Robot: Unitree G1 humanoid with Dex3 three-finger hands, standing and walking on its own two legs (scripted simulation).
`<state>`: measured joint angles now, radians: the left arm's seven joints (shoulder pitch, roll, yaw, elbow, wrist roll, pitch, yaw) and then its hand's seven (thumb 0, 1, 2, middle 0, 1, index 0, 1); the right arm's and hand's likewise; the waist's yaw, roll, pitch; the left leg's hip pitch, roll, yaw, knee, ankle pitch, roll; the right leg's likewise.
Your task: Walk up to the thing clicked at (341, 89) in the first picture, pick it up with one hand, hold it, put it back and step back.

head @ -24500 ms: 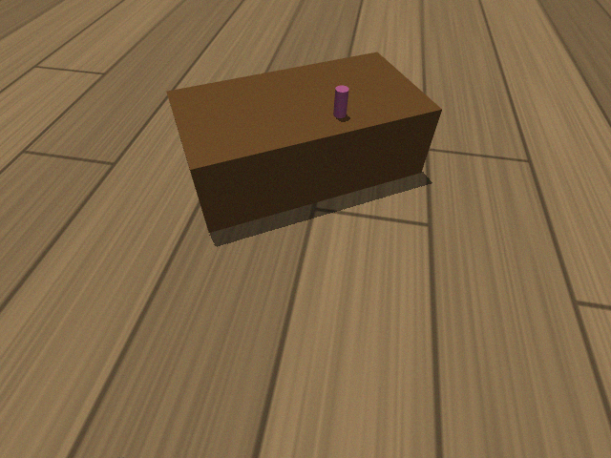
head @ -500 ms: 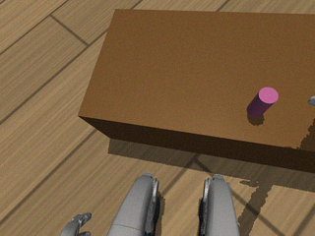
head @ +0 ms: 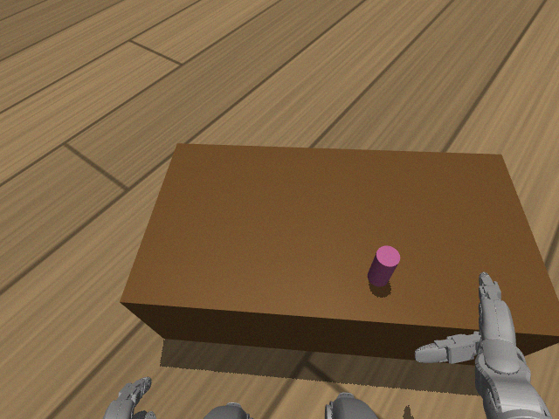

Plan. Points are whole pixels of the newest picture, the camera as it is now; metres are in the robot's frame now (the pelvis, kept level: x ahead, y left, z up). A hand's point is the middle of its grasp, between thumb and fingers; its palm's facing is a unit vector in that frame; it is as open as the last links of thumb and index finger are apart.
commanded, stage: home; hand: right
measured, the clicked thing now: (382, 267) +0.47 -0.21 -0.31
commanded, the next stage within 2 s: none
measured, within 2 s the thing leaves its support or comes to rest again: neither
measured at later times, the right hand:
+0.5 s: hand (412, 404) +0.16 -0.16 -0.06, palm faces +0.17 +0.95 -0.28, open 17.5 cm
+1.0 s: hand out of the picture +0.09 -0.24 -0.10, palm faces +0.03 +0.93 -0.37, open 17.5 cm
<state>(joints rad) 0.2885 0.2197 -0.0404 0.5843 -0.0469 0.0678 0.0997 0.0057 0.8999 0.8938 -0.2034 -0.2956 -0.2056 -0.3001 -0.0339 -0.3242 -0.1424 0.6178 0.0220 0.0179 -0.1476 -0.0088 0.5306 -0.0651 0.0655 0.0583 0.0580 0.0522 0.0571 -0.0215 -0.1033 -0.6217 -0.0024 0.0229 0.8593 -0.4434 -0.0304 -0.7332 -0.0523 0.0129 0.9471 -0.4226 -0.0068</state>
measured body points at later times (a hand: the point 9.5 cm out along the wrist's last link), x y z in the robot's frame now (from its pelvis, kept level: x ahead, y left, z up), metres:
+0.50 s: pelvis +0.00 +0.03 +0.01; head +0.02 +0.04 +0.46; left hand +0.19 +0.27 -0.06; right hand +0.15 -0.21 -0.04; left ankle -0.01 +0.15 -0.69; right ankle +0.02 -0.11 -0.69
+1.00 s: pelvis +0.00 +0.01 +0.04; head +0.00 +0.01 +0.49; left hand +0.10 +0.28 -0.09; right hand +0.09 -0.28 -0.07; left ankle -0.01 +0.15 -0.69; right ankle +0.02 -0.11 -0.69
